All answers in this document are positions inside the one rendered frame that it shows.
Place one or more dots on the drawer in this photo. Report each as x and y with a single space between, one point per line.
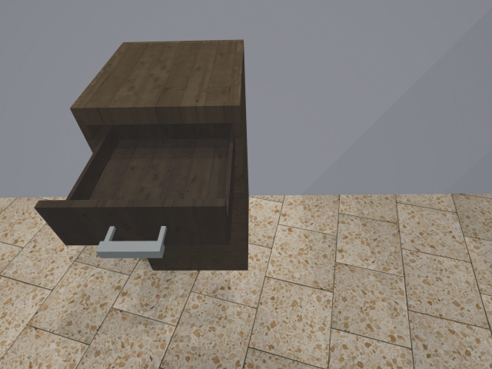
142 177

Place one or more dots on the cabinet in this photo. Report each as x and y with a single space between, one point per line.
179 82

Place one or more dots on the handle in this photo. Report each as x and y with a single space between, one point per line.
131 249

